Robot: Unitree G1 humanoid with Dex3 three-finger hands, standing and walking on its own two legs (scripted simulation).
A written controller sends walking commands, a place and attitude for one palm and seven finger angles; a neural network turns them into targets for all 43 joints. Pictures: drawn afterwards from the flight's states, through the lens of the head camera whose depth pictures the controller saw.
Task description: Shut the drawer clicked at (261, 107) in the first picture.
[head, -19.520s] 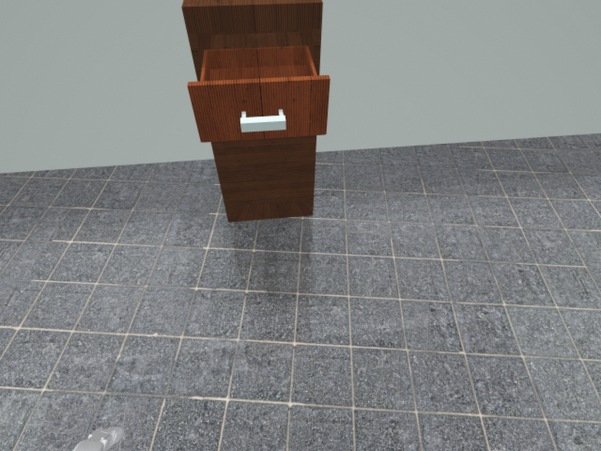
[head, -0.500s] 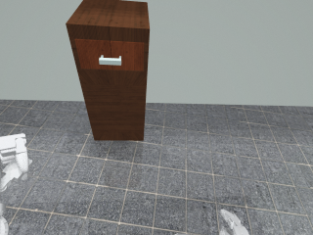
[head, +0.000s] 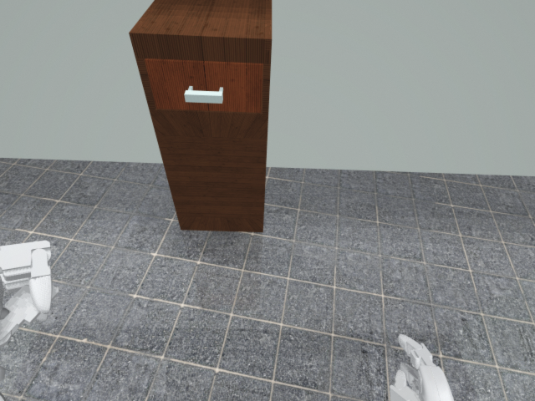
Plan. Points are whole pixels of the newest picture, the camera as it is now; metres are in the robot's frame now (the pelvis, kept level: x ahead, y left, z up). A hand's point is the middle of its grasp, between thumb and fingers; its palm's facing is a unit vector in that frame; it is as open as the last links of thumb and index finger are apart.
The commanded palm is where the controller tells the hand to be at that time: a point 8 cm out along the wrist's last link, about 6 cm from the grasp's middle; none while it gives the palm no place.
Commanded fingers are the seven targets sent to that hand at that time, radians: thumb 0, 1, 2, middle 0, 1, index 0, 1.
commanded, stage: stop stepping back and stand still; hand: left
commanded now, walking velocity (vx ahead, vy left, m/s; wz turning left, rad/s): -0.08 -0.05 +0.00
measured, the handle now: (205, 93) +0.94 +0.24 -0.03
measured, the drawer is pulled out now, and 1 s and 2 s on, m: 0.00 0.00 0.00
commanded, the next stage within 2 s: let the arm hang, fingers relaxed in 0.06 s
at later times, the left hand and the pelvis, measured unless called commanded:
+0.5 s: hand out of the picture +0.02 +0.20 -0.17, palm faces +0.01 -0.97 -0.22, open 3.2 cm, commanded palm none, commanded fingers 0.00 0.90 0.90 -0.68 -0.82 -0.68 -0.82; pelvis -0.03 +0.00 +0.00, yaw +2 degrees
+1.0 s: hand out of the picture -0.02 +0.22 -0.16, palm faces +0.06 -0.96 -0.27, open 7.1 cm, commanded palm none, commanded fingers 0.00 0.90 0.90 -0.20 -0.30 -0.20 -0.30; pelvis -0.03 +0.01 +0.01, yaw +1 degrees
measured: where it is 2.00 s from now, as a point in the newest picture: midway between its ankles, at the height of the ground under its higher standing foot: outside the picture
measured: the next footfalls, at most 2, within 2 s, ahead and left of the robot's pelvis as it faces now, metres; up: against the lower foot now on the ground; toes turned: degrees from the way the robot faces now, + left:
none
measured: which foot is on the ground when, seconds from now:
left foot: down 0.00-1.00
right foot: down 0.00-1.00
